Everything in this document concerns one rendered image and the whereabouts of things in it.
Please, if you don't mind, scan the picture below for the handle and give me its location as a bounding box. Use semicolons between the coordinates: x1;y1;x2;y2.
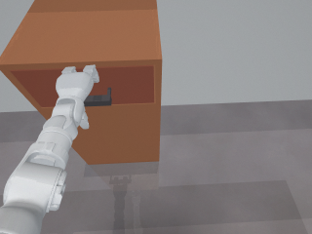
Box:
84;87;112;107

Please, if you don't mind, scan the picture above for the left robot hand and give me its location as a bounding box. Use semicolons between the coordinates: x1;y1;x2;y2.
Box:
56;64;99;130

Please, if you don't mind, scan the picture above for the drawer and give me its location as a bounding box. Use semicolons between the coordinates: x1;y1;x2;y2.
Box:
11;64;155;107

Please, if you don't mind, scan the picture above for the left robot forearm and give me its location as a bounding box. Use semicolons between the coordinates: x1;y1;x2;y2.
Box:
3;95;85;204

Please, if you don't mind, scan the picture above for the cabinet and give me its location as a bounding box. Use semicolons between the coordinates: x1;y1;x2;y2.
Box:
0;0;163;165

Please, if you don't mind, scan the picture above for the robot left upper arm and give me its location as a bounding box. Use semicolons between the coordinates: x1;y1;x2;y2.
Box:
0;161;67;234

